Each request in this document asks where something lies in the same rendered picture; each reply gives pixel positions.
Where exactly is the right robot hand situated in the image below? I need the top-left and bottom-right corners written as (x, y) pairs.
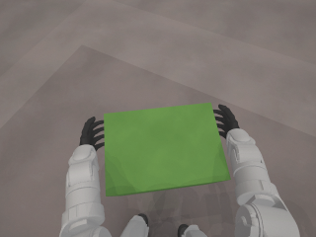
top-left (213, 104), bottom-right (240, 139)

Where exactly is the left robot forearm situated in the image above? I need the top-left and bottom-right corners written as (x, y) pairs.
top-left (59, 144), bottom-right (106, 237)

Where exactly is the right robot foot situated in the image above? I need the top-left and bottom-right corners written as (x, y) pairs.
top-left (178, 224), bottom-right (189, 237)

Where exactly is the right robot forearm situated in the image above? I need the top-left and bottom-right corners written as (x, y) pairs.
top-left (226, 128), bottom-right (300, 237)

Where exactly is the robot left upper arm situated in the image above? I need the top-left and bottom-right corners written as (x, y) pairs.
top-left (71, 226), bottom-right (112, 237)

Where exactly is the carton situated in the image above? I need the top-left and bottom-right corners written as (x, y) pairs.
top-left (104, 103), bottom-right (231, 197)

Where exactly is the robot right upper arm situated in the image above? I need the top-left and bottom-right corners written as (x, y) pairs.
top-left (234, 202), bottom-right (299, 237)

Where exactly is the left robot hand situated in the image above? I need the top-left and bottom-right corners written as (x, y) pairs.
top-left (79, 117), bottom-right (105, 151)

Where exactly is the robot left thigh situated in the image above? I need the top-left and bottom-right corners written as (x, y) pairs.
top-left (120, 220), bottom-right (149, 237)

